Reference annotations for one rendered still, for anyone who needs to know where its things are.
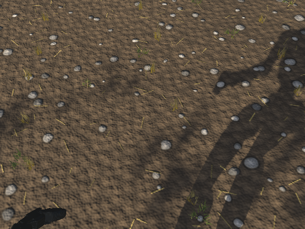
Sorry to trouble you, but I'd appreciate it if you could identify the left robot hand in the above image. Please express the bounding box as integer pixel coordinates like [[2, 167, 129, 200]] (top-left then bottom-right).
[[9, 207, 67, 229]]

